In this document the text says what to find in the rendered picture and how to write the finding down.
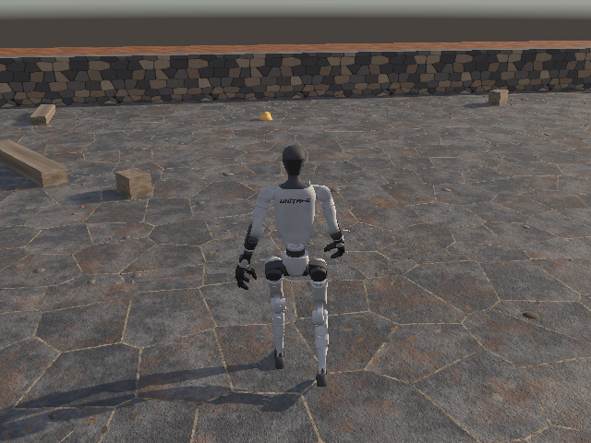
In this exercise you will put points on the right robot foot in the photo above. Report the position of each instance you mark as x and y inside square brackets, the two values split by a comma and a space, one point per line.
[322, 379]

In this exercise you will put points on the robot left hand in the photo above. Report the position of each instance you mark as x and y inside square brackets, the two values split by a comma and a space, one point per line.
[240, 276]

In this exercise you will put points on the right robot forearm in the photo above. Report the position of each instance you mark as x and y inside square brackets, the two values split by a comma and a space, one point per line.
[338, 238]

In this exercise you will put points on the left robot forearm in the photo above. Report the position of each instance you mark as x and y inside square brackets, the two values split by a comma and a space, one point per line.
[248, 249]

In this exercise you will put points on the robot right hand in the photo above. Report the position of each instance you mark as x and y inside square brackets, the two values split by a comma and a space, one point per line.
[339, 253]

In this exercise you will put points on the robot left upper arm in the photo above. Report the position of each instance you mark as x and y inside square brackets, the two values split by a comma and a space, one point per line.
[265, 195]

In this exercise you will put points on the robot right upper arm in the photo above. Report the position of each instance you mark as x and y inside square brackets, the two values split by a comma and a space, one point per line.
[323, 194]

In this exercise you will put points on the robot head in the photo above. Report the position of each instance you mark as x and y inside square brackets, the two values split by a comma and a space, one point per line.
[293, 161]

